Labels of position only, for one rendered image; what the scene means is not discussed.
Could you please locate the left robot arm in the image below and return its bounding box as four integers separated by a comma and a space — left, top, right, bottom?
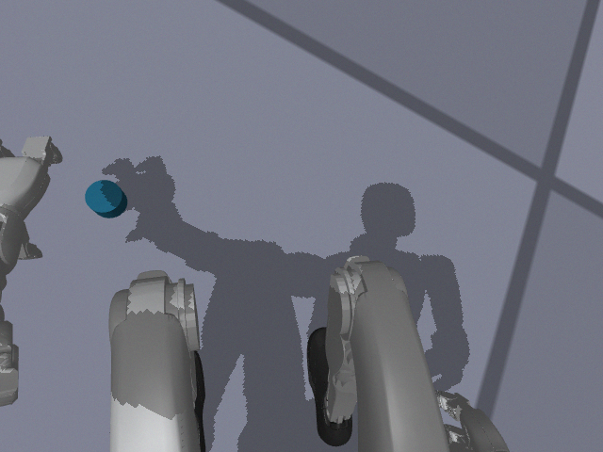
0, 207, 25, 407

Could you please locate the right robot hand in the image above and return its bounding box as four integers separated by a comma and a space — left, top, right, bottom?
435, 390, 510, 452

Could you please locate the left robot hand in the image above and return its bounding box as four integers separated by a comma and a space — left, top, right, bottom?
0, 137, 63, 260

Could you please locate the tin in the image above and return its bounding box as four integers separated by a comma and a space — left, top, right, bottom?
85, 180, 127, 218

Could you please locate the right robot foot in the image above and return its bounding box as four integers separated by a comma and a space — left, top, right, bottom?
307, 328, 352, 446

